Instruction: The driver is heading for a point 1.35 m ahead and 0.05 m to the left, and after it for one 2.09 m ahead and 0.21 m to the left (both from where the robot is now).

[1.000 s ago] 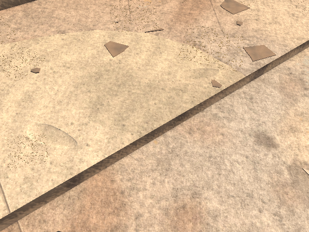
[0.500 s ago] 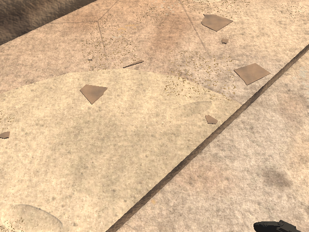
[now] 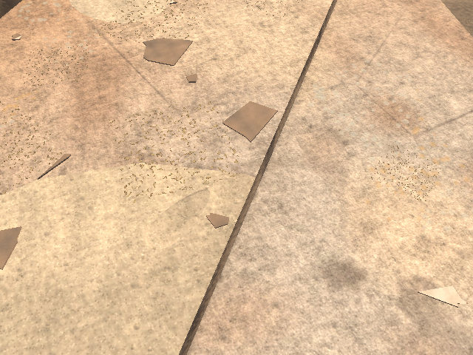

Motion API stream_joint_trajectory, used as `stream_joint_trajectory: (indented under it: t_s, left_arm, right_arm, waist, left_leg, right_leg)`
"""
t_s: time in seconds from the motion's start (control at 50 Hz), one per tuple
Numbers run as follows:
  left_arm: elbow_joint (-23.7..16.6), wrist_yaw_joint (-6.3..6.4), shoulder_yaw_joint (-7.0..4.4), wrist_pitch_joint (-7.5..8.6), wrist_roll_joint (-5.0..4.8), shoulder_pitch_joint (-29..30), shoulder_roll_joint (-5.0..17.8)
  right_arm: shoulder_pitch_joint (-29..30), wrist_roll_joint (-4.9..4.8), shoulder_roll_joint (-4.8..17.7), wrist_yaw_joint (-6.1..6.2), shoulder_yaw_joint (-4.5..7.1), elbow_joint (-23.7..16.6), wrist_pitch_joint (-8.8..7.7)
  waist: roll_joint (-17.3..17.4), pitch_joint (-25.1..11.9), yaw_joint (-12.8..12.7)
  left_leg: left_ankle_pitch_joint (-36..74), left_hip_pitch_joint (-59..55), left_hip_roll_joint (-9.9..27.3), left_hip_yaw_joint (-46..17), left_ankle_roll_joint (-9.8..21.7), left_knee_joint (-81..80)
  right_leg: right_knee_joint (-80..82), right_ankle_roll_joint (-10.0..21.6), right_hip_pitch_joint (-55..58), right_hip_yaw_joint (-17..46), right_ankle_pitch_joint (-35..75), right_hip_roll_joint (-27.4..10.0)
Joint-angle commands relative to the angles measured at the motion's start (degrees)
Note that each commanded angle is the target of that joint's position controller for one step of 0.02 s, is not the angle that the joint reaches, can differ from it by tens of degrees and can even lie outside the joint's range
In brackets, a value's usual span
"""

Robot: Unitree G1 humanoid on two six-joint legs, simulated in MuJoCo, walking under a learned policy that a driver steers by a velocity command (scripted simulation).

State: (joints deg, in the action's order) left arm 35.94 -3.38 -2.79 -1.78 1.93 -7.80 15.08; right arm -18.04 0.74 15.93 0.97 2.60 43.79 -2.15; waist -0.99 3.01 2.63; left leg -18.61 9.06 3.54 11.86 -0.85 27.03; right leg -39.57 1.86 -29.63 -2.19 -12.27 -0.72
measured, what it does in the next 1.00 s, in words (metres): walks ahead: right foot, then left foot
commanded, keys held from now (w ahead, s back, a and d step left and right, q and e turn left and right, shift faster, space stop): e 0.20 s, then no key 0.38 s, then w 0.42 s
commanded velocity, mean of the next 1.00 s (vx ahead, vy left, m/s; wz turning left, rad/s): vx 0.14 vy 0.00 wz -0.26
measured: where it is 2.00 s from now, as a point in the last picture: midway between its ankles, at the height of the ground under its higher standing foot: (285, 303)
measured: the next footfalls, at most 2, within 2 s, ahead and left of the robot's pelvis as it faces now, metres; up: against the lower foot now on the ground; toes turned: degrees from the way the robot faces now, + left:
right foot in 0.04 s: +0.14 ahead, -0.09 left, +0.00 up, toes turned -3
left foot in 0.46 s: +0.12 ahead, +0.10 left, +0.00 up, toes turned -13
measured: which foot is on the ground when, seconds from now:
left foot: down 0.00-0.04, up 0.06-0.44, down 0.46-0.76, up 0.78-1.00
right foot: up 0.00-0.02, down 0.04-0.48, up 0.50-0.74, down 0.76-1.00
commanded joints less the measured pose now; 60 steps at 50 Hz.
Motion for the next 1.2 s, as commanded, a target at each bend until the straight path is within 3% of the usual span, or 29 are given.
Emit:
stream_joint_trajectory:
  t_s: [0.02, 0.04, 0.06, 0.08, 0.14, 0.18, 0.24, 0.38, 0.44, 0.46, 0.48, 0.5, 0.52, 0.58, 0.62, 0.66, 0.74, 0.76, 0.78, 0.8, 0.84, 0.9, 1.04, 1.08, 1.12, 1.14, 1.16, 1.18, 1.2]
  left_arm:
    - [-2.51, 0.50, -1.83, 1.64, 0.68, -6.07, 4.23]
    - [-1.66, 1.32, -2.70, 2.62, 1.35, -10.49, 7.06]
    - [-3.52, 2.20, -4.58, 2.67, 0.93, -10.49, 15.75]
    - [-2.75, 2.46, -5.33, 1.82, -2.28, -15.53, 15.75]
    - [-2.68, 3.76, -3.18, 0.22, -1.43, -6.96, 8.89]
    - [-2.99, 3.75, -2.58, 0.09, -1.14, -4.27, 7.18]
    - [-1.96, 3.36, -2.93, 0.63, -0.65, -5.39, 8.15]
    - [-0.65, 2.65, -2.72, -0.53, 0.10, -5.94, 7.48]
    - [0.09, 3.02, -2.30, -0.84, -1.03, -5.63, 6.80]
    - [0.00, 3.30, -1.58, -0.50, -1.21, -6.65, 4.50]
    - [-0.72, 3.34, -0.85, -0.13, -1.82, -7.07, 1.92]
    - [-0.47, 3.45, -1.56, -0.12, -0.46, -5.39, 4.56]
    - [0.37, 3.21, -1.92, -0.17, -0.23, -6.02, 5.23]
    - [3.11, 2.86, -1.45, -0.26, -0.37, -9.07, 3.34]
    - [3.69, 2.91, -0.46, 0.02, -0.20, -7.74, 1.62]
    - [2.96, 2.78, -0.49, 0.52, 0.12, -4.27, 2.44]
    - [6.16, 3.36, -0.05, 2.82, -0.02, -8.93, 0.90]
    - [7.52, 3.91, -0.48, 3.67, 0.18, -13.85, 2.95]
    - [8.45, 4.29, -2.01, 4.05, 0.03, -17.97, 9.12]
    - [10.03, 4.08, -2.89, 4.06, -0.48, -20.60, 10.92]
    - [10.60, 3.90, -1.85, 4.65, -0.28, -18.37, 7.19]
    - [11.24, 3.74, -1.19, 5.59, -0.65, -15.11, 5.13]
    - [15.20, 3.51, -1.38, 6.45, -0.83, -17.45, 6.78]
    - [15.85, 3.61, -1.51, 6.44, -0.96, -16.67, 7.87]
    - [16.72, 3.71, -1.35, 6.29, -1.03, -16.45, 7.73]
    - [15.63, 3.67, -0.67, 6.35, -1.05, -15.90, 6.01]
    - [14.11, 3.41, 0.39, 6.24, -2.22, -20.30, 0.21]
    - [14.77, 3.42, -0.65, 5.98, -0.60, -18.05, 4.53]
    - [14.21, 2.88, -1.00, 6.02, -0.54, -15.43, 5.29]
  right_arm:
    - [0.88, -0.49, 8.79, 0.41, 2.57, -3.06, 0.56]
    - [-2.41, 0.00, 8.11, 0.32, 2.47, -2.87, 0.83]
    - [-5.03, 0.27, 3.22, -0.13, 1.13, -6.48, 1.51]
    - [-2.44, 1.15, 5.47, 0.31, 1.40, -6.36, 2.92]
    - [3.50, 0.50, 5.22, 0.58, 1.29, -6.45, 3.10]
    - [1.28, 1.34, 5.68, 0.47, 1.45, -5.17, 3.81]
    - [1.10, 0.67, 3.88, 0.39, 0.87, -4.43, 4.39]
    - [3.97, -0.10, 2.97, 0.52, 0.30, -4.50, 4.39]
    - [0.07, 0.18, 2.00, 0.96, 0.08, -3.29, 3.29]
    - [0.80, 1.09, 4.35, 1.34, 0.30, -3.86, 2.63]
    - [3.70, 1.70, 8.66, 1.45, 0.92, -5.22, 2.15]
    - [5.68, 1.54, 8.04, 1.13, 1.01, -4.72, 2.01]
    - [7.21, 0.95, 5.16, 0.91, 0.19, -4.59, 1.68]
    - [9.49, 0.29, 3.99, 1.05, -0.13, -3.68, 1.33]
    - [4.20, 0.48, 5.12, 0.51, 0.49, -1.82, 1.57]
    - [0.08, 0.55, 7.28, 0.09, 1.62, -0.06, 2.47]
    - [1.94, -0.18, 5.91, -0.03, 2.17, 0.90, 2.73]
    - [4.67, -0.03, 3.66, -0.20, 1.68, -0.17, 1.93]
    - [8.91, -0.56, -0.20, -0.82, 0.56, -2.89, 0.89]
    - [14.16, 0.83, 3.67, -1.02, 1.30, -4.84, 0.34]
    - [13.21, 0.70, 5.00, -1.72, 2.17, -3.74, 0.06]
    - [10.78, 1.11, 3.70, -2.90, 1.99, -2.04, 0.22]
    - [17.57, 0.47, 1.86, -3.37, 1.08, -4.43, 0.44]
    - [13.85, 0.56, 3.05, -2.70, 1.72, -3.32, 0.36]
    - [1.17, 1.35, 4.93, -1.46, 3.02, 1.31, -0.28]
    - [-8.85, 2.51, 8.98, -0.61, 4.12, 3.07, -0.88]
    - [-13.30, 2.68, 15.31, -0.76, 5.12, 4.08, -1.18]
    - [-8.05, 0.75, 12.00, -1.18, 4.35, 4.02, -0.67]
    - [-1.54, 0.30, 8.65, -1.38, 3.47, 2.69, -0.56]
  waist:
    - [5.58, -7.53, -3.76]
    - [-1.94, -10.80, -5.41]
    - [-17.40, -13.24, -3.05]
    - [-11.70, -20.21, -7.47]
    - [-4.96, -7.09, -3.41]
    - [-5.41, -7.26, -1.42]
    - [-3.64, -9.13, -1.58]
    - [-7.00, -6.95, -3.78]
    - [-4.35, -5.47, -1.40]
    - [1.37, -4.42, -2.22]
    - [10.78, -3.51, -3.58]
    - [12.75, -1.24, -2.91]
    - [9.62, -0.97, -4.18]
    - [10.07, -2.08, -5.41]
    - [11.01, -4.36, -2.05]
    - [11.73, -1.93, 0.45]
    - [7.17, 0.28, -3.49]
    - [2.82, -1.21, -6.10]
    - [-9.11, -1.11, -8.08]
    - [-10.02, 5.19, -10.32]
    - [-4.00, 6.30, -7.47]
    - [-5.60, 3.00, -5.01]
    - [-5.52, 3.84, -5.28]
    - [-4.81, 2.78, -3.06]
    - [-0.61, -3.02, 2.51]
    - [4.97, -9.34, 6.70]
    - [18.58, -14.41, 4.48]
    - [10.87, -9.45, 2.29]
    - [7.02, -3.32, -0.28]
  left_leg:
    - [34.78, 0.31, 10.53, -2.53, 4.88, 8.88]
    - [24.55, 5.61, 7.34, -0.88, 2.10, 20.86]
    - [-17.00, 23.36, -1.95, 0.76, -1.71, 38.54]
    - [-21.92, 24.75, -3.72, -10.41, -1.50, 45.24]
    - [-9.48, 25.99, -0.33, -13.94, -0.92, 40.94]
    - [-6.67, 21.04, -1.45, -13.13, -0.84, 37.87]
    - [-6.51, 18.71, -2.64, -12.83, -0.88, 31.63]
    - [-5.24, 9.68, -4.75, -11.43, 1.10, 15.45]
    - [2.10, -0.09, -5.12, -11.15, 3.44, -1.68]
    - [-0.18, -1.32, 1.60, -18.86, 4.99, -8.57]
    - [-4.50, 0.65, 12.96, -33.53, 9.06, -15.89]
    - [1.30, 10.66, 17.59, -36.34, 13.20, -16.49]
    - [4.58, 12.47, 15.03, -32.80, 13.66, -15.79]
    - [19.73, 6.59, 7.73, -22.34, 10.38, -10.38]
    - [9.82, 0.01, 6.40, -22.35, 10.23, -10.30]
    - [-7.27, -2.18, 7.64, -26.85, 11.61, -12.60]
    - [-11.28, 8.91, 5.21, -24.86, 9.83, -9.68]
    - [-9.84, 16.60, 2.94, -21.37, 8.03, -3.07]
    - [-8.02, 27.91, -5.24, -11.57, 5.05, 8.96]
    - [-9.63, 34.48, -4.61, -9.29, 4.65, 14.63]
    - [-6.11, 36.27, -1.56, -12.44, 4.47, 21.82]
    - [0.21, 31.73, -0.82, -10.60, 3.31, 23.54]
    - [9.41, 18.43, -1.71, -7.89, 2.94, 9.86]
    - [8.72, 10.95, -3.54, -6.83, 4.26, 7.49]
    - [7.08, -5.15, -6.38, -5.99, 6.09, 2.73]
    - [-2.90, -16.77, 4.06, -18.23, 9.11, -1.26]
    - [-15.51, -24.14, 19.75, -48.45, 15.34, -12.46]
    - [-19.96, -16.97, 18.90, -53.52, 15.68, -16.64]
    - [-19.55, -10.56, 17.42, -44.58, 15.07, -15.76]
  right_leg:
    - [9.99, 2.51, 14.04, -2.28, 2.67, 3.17]
    - [13.96, 4.39, 22.67, 4.35, 14.49, -0.43]
    - [14.32, 12.70, 33.09, 29.13, 40.80, -18.98]
    - [16.22, 19.07, 34.18, 34.90, 41.42, -21.26]
    - [19.81, 13.98, 21.44, 23.46, 23.39, -11.94]
    - [20.64, 12.23, 16.87, 20.55, 22.83, -8.54]
    - [20.94, 12.26, 16.51, 20.16, 20.24, -7.89]
    - [22.92, 10.52, 11.41, 23.59, -1.22, -6.69]
    - [19.83, 6.67, 7.19, 24.77, -3.58, -5.27]
    - [15.96, 3.45, 4.70, 22.67, -7.71, -2.34]
    - [7.90, 0.54, 1.06, 13.42, -11.38, 5.78]
    - [0.00, -0.18, 7.16, 8.42, -14.97, 7.61]
    - [-4.48, -0.36, 10.32, 8.94, -13.41, 6.15]
    - [-4.44, -1.20, 11.11, 6.42, -10.75, 5.24]
    - [1.03, -1.25, 10.59, 2.75, -11.55, 5.35]
    - [3.88, -0.54, 8.04, 0.60, -14.24, 5.57]
    - [20.36, 3.27, 25.75, 1.47, -5.75, 4.26]
    - [22.52, 4.90, 34.49, 8.46, -9.66, -1.42]
    - [28.50, 9.30, 39.53, 25.67, -23.46, -11.30]
    - [32.70, 13.48, 36.47, 33.92, -21.55, -19.08]
    - [32.85, 13.85, 36.53, 29.25, -14.26, -17.00]
    - [33.15, 11.02, 34.70, 18.62, -2.67, -11.10]
    - [31.01, 8.93, 25.88, 10.82, 13.85, -10.41]
    - [27.40, 7.93, 24.80, 10.30, 21.81, -11.28]
    - [10.11, 5.82, 21.91, 5.78, 33.59, -7.26]
    - [-7.16, 4.18, 13.34, 2.74, 23.14, -3.98]
    - [-26.78, 1.85, -1.48, 0.52, -13.57, 6.24]
    - [-32.30, 3.30, -5.55, 7.66, -14.92, 3.67]
    - [-33.04, 4.02, -6.77, 6.91, -9.98, 0.35]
